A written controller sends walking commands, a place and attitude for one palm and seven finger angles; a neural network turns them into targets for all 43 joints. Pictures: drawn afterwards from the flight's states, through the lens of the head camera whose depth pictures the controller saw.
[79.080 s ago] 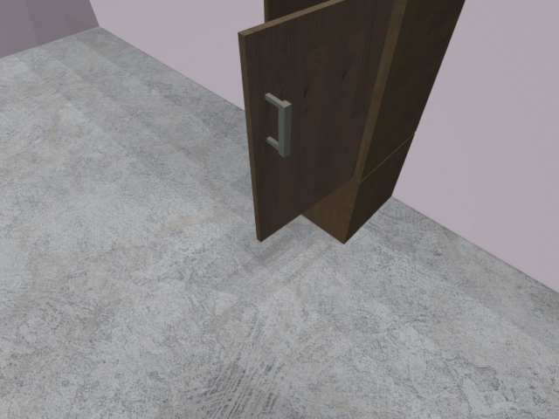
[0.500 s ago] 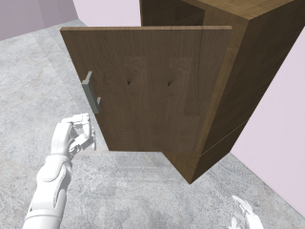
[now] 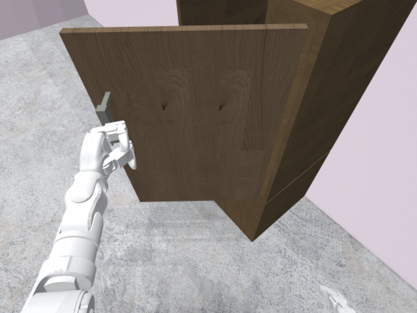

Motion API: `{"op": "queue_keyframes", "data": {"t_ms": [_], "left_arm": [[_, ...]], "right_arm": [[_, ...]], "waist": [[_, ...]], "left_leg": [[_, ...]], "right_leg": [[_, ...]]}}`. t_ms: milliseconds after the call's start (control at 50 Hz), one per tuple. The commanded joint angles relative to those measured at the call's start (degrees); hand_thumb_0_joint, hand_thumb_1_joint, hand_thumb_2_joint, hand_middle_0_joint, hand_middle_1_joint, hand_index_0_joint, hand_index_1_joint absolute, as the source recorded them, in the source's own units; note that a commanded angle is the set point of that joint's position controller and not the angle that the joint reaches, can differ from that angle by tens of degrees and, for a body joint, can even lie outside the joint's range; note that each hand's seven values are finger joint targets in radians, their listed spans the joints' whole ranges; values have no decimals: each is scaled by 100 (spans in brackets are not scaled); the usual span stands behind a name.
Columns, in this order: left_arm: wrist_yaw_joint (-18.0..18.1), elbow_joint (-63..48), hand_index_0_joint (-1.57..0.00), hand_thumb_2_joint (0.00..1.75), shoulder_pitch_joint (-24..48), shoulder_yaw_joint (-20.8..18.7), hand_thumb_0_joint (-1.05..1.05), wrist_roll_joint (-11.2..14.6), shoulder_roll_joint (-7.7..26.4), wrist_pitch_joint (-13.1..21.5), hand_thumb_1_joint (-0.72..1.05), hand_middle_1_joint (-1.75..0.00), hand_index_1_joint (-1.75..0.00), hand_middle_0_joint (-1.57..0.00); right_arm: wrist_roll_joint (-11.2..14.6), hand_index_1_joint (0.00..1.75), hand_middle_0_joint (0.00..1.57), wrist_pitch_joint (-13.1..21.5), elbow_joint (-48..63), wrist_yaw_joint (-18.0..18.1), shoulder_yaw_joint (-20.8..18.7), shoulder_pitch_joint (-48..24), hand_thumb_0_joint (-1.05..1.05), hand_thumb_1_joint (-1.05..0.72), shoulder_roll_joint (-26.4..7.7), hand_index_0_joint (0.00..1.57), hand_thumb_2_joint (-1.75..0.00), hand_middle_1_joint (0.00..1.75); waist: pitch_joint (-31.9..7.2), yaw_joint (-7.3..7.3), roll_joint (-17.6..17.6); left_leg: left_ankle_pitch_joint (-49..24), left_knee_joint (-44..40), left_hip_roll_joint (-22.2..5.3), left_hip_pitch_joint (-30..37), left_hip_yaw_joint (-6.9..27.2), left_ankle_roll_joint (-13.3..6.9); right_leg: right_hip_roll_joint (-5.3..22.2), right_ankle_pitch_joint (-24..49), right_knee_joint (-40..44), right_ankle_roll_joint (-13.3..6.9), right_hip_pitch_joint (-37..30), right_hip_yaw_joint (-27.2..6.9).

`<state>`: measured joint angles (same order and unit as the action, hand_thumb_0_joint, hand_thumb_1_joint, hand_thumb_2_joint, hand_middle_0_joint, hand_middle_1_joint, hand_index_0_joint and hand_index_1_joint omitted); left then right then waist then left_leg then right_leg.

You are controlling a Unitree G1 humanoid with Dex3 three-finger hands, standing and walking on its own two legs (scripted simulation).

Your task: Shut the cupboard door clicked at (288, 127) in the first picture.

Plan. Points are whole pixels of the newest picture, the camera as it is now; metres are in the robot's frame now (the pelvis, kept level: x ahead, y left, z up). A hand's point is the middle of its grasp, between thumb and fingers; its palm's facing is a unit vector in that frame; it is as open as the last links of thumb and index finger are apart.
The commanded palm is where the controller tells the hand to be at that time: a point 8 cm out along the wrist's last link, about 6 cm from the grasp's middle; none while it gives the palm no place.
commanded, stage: bring the fist close to the handle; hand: left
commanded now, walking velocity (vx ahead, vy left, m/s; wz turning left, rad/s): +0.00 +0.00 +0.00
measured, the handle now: (113, 123) +0.47 +0.22 +0.09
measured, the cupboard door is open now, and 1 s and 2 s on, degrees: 52 47 31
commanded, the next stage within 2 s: push the door shut along its arc in 0.28 s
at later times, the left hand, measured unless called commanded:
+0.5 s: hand (128, 156) +0.38 +0.17 +0.09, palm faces +0.00 -1.00 -0.02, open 3.1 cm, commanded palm +0.37 +0.22 +0.09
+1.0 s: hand (142, 131) +0.44 +0.15 +0.10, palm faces -0.14 -0.99 -0.03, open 3.1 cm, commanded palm +0.43 +0.21 +0.09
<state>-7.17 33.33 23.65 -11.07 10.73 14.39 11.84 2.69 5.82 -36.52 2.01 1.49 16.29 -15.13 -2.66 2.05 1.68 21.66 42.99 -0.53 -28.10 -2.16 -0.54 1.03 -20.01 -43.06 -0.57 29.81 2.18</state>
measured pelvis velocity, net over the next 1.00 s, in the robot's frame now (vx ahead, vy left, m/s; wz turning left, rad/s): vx -0.01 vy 0.01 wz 0.00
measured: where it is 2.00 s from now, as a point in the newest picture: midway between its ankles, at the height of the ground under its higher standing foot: outside the picture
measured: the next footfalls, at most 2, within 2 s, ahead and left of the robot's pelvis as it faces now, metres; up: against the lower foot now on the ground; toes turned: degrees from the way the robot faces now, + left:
none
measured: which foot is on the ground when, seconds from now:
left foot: down 0.00-1.00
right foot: down 0.00-1.00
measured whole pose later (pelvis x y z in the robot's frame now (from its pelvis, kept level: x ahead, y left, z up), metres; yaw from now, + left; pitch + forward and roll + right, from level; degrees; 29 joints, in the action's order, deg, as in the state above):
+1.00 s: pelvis -0.01 +0.01 -0.01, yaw +0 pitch +11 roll +0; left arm -16.4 59.4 45.1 -12.9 9.6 20.4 18.0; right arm 2.3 2.8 -38.5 2.0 1.4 20.0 -16.3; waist -3.1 5.6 1.3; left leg 22.1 47.5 -0.4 -36.1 -2.2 -1.3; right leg 1.2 -19.7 -46.3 0.0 37.2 2.1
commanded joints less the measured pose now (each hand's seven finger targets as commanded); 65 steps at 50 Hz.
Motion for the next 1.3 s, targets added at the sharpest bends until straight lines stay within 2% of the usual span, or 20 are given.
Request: {"op": "queue_keyframes", "data": {"t_ms": [0,80,120,200,280,340,400,440,500,580,600,700,760,800,880,1000,1040,1100,1160,1280], "left_arm": [[-20,-1231,-130,90,1291,-500,0,89,1074,543,90,-150,-150,-130],[9,-1298,-130,90,1488,-379,0,96,938,549,90,-150,-150,-130],[50,-1304,-130,90,1668,-464,0,90,1093,571,90,-150,-150,-130],[39,-1539,-130,90,1999,-543,0,72,1286,735,90,-150,-150,-130],[-98,-1485,-130,90,1955,-183,0,108,886,784,90,-150,-150,-130],[-164,-1080,-130,90,1781,-8,0,152,640,619,90,-150,-150,-130],[-150,-642,-130,90,2072,-224,0,111,961,461,90,-150,-150,-130],[-160,-547,-130,90,2544,-270,0,58,1127,451,90,-150,-150,-130],[-156,-743,-130,90,3335,-338,0,-7,1355,673,90,-150,-150,-130],[-264,-559,-130,90,3686,-204,0,6,1204,943,90,-150,-150,-130],[-304,-229,-130,90,3571,-277,0,-5,1292,918,90,-150,-150,-130],[-585,740,-130,90,3828,-191,0,-21,1265,728,90,-150,-150,-130],[-698,795,-130,90,4333,-189,0,5,1313,838,90,-150,-150,-130],[-755,1003,-130,90,4418,-317,0,43,1446,900,90,-150,-150,-130],[-902,1185,-130,90,4856,-188,0,-11,1435,1037,90,-150,-150,-130],[-1027,1650,-130,90,5139,-747,0,-16,2179,1022,90,-150,-150,-130],[-1071,1727,-130,90,5297,-789,0,-49,2296,1030,90,-150,-150,-130],[-1167,1791,-130,90,5548,-578,0,-78,2118,1099,90,-150,-150,-130],[-1287,2075,-130,90,5606,-697,0,-65,2325,1074,90,-150,-150,-130],[-1472,2635,-130,90,6307,-799,0,-157,2837,888,90,-150,-150,-130]], "right_arm": [[-33,30,20,224,804,15,-351,-27,0,-90,-738,20,-90,30],[1,30,20,146,837,13,-341,-66,0,-90,-717,20,-90,30],[1,30,20,117,833,52,-342,-104,0,-90,-734,20,-90,30],[-18,30,20,122,809,109,-346,-119,0,-90,-734,20,-90,30],[8,30,20,165,760,101,-335,-133,0,-90,-691,20,-90,30],[35,30,20,168,745,88,-335,-117,0,-90,-717,20,-90,30],[23,30,20,106,709,118,-326,-64,0,-90,-805,20,-90,30],[34,30,20,68,717,134,-297,-98,0,-90,-804,20,-90,30],[-4,30,20,66,709,163,-290,-70,0,-90,-780,20,-90,30],[-24,30,20,120,628,140,-288,7,0,-90,-751,20,-90,30],[-29,30,20,101,571,139,-300,116,0,-90,-790,20,-90,30],[-4,30,20,-2,535,103,-311,298,0,-90,-877,20,-90,30],[-12,30,20,-15,504,99,-336,367,0,-90,-899,20,-90,30],[-30,30,20,-31,470,108,-351,475,0,-90,-934,20,-90,30],[-43,30,20,-54,372,85,-365,617,0,-90,-953,20,-90,30],[-73,30,20,-139,329,103,-348,819,0,-90,-1048,20,-90,30],[-70,30,20,-155,331,99,-344,838,0,-90,-1041,20,-90,30],[-82,30,20,-160,327,92,-343,910,0,-90,-1038,20,-90,30],[-80,30,20,-179,311,91,-340,971,0,-90,-1101,20,-90,30],[-51,30,20,-207,257,148,-290,1098,0,-90,-1184,20,-90,30]], "waist": [[-2107,-234,-296],[-1581,-107,-387],[-1447,-58,-439],[-1725,-48,-140],[-1856,-3,103],[-1539,34,-85],[-1250,89,-464],[-1235,145,-456],[-1684,158,-148],[-2177,184,292],[-2144,206,15],[-1742,305,-270],[-1934,360,-63],[-2037,386,-268],[-2199,490,-45],[-2362,460,-48],[-2339,512,-41],[-2351,624,110],[-2346,678,-12],[-2090,968,-135]], "left_leg": [[-1998,-509,73,690,135,-44],[-1524,-628,78,473,96,-65],[-1252,-664,77,416,69,-87],[-1175,-644,77,603,83,-101],[-1366,-621,68,796,126,-66],[-1202,-648,57,708,182,-57],[-825,-690,72,462,214,-79],[-732,-695,78,403,219,-86],[-881,-595,77,598,234,-91],[-1364,-456,55,957,305,-18],[-1441,-424,41,892,331,-31],[-1182,-433,66,413,323,-55],[-1235,-356,62,539,345,-46],[-1258,-285,63,488,344,-66],[-1342,-204,50,557,385,-55],[-1248,-138,77,192,364,-90],[-1156,-120,67,65,349,-93],[-1163,-55,61,140,369,-103],[-1025,-7,52,-13,374,-108],[-471,138,57,-698,351,-182]], "right_leg": [[-88,2262,428,-69,-1347,-82],[-102,1875,570,-32,-1102,-92],[-87,1594,676,-6,-1075,-150],[-103,1457,674,-32,-1130,-196],[-131,1627,585,-69,-1011,-111],[-140,1437,631,-61,-789,-40],[-113,1045,736,-32,-697,-65],[-91,948,733,-26,-644,-97],[-93,1072,604,-50,-714,-149],[-138,1464,377,-100,-571,-82],[-154,1528,361,-97,-579,-62],[-153,1388,395,-87,-392,-48],[-162,1403,330,-102,-258,-61],[-180,1443,311,-92,-278,-63],[-185,1449,226,-93,-56,-78],[-202,1466,165,-95,-231,-137],[-193,1434,165,-75,-214,-162],[-221,1368,145,-79,8,-152],[-229,1275,154,-73,33,-179],[-211,839,193,-12,198,-316]]}}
